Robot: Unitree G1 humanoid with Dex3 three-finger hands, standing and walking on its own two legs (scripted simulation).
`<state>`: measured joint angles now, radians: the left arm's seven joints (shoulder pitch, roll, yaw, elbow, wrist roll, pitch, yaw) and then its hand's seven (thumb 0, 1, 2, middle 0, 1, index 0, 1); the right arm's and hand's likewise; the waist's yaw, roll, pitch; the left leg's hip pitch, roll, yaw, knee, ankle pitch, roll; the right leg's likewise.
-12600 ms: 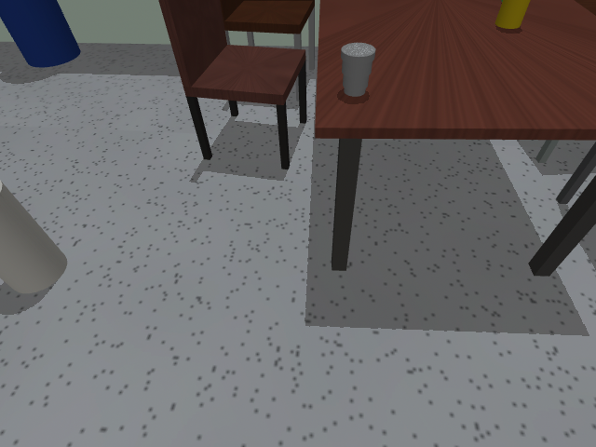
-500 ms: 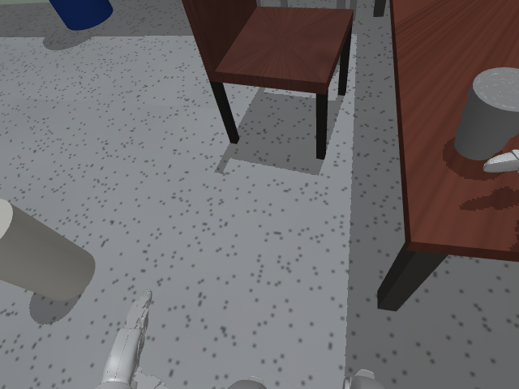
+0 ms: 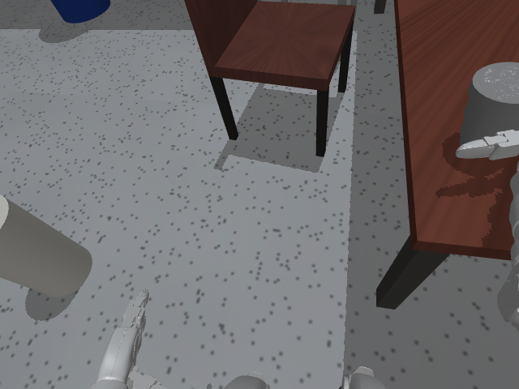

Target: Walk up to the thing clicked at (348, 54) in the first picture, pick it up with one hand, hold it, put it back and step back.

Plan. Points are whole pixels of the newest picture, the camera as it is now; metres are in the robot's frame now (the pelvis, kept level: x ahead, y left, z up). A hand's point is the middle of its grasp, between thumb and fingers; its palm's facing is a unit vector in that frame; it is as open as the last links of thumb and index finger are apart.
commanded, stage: close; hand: right
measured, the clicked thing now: (494, 115) +0.52 -0.25 +0.09
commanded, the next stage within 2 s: settle in 0.56 s
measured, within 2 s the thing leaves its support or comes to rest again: leaves its support in 0.88 s
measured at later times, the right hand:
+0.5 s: hand (499, 112) +0.52 -0.25 +0.10, palm faces +0.28 +0.96 +0.02, open 11.8 cm
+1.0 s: hand (507, 104) +0.51 -0.25 +0.12, palm faces +0.29 +0.96 +0.02, open 11.1 cm
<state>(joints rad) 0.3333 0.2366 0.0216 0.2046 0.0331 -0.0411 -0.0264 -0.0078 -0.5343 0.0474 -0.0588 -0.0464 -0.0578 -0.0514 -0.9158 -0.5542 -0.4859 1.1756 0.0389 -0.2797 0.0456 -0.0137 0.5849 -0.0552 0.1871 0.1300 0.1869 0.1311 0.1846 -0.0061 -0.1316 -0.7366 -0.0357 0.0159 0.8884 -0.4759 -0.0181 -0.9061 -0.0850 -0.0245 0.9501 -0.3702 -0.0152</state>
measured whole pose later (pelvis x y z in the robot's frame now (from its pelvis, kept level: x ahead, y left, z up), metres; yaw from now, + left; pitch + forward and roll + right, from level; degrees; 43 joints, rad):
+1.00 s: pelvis +0.01 +0.00 +0.01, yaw +0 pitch +17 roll +3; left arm 0.33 0.25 0.03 0.24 0.02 -0.02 -0.02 -0.01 -0.51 0.04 -0.05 -0.05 -0.07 -0.04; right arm -0.91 -0.55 -0.46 1.15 0.04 -0.25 0.04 -0.01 0.50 -1.11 0.73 1.01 0.64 0.96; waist 0.17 0.00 -0.12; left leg -0.67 -0.03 0.01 0.83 -0.46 -0.02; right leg -0.84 -0.08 -0.03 0.89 -0.36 -0.01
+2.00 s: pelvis +0.02 +0.00 +0.04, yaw +0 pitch +11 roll +2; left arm 0.30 0.24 0.06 0.43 -0.01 -0.07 0.00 -0.01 -0.52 0.05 -0.06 -0.05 -0.06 -0.05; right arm -0.85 -0.44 -0.37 0.94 0.10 -0.08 0.02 -0.01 0.51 -1.12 0.72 1.03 0.64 0.98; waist 0.09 -0.02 -0.12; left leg -0.42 -0.01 -0.01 0.62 -0.39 -0.02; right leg -0.59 -0.06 -0.06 0.69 -0.30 -0.02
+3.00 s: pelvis -0.01 +0.02 +0.05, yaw -3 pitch -3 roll +0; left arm 0.26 0.25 0.06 0.59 -0.04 -0.13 0.06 -0.01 -0.51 0.03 -0.04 -0.04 -0.06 -0.03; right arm -0.53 -0.28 -0.29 0.08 0.21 0.57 -0.03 -0.01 0.52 -1.14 0.72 1.03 0.65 0.98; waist 0.00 -0.07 -0.06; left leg -0.14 0.01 0.03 0.51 -0.32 0.01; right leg -0.27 -0.03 -0.03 0.48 -0.17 0.01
